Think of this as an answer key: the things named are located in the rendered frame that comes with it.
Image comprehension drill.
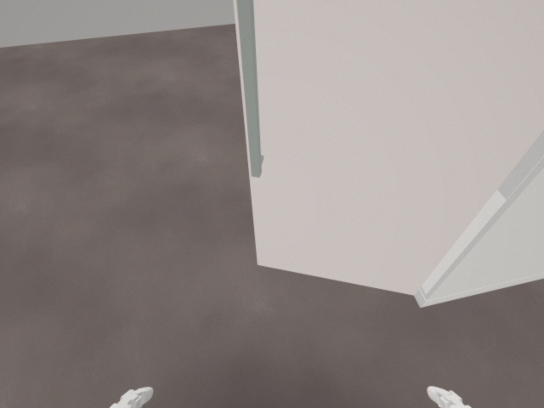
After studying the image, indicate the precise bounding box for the fridge door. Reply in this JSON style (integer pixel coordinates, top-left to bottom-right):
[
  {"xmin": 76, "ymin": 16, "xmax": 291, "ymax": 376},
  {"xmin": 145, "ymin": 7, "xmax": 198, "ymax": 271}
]
[{"xmin": 233, "ymin": 0, "xmax": 544, "ymax": 296}]

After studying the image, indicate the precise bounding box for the handle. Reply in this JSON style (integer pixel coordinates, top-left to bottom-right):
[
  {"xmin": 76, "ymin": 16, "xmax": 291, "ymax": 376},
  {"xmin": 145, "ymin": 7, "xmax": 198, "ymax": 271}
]
[{"xmin": 236, "ymin": 0, "xmax": 264, "ymax": 178}]

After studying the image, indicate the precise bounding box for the robot right hand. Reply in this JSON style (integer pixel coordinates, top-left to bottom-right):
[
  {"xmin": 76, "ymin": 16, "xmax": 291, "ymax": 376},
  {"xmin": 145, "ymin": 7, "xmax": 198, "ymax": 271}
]
[{"xmin": 427, "ymin": 386, "xmax": 472, "ymax": 408}]

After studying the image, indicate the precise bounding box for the robot left hand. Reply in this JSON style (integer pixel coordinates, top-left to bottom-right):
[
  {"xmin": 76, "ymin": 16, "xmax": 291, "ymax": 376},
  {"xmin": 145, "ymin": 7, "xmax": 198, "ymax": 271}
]
[{"xmin": 110, "ymin": 387, "xmax": 153, "ymax": 408}]

